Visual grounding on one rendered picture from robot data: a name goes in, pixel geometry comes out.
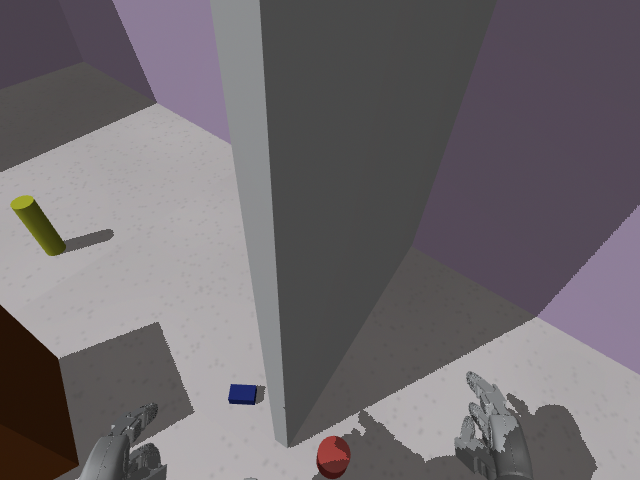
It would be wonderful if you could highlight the left robot hand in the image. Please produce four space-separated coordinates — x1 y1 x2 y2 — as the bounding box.
79 403 167 480

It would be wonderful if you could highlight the right robot hand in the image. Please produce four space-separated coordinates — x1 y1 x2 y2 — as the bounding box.
454 371 534 480

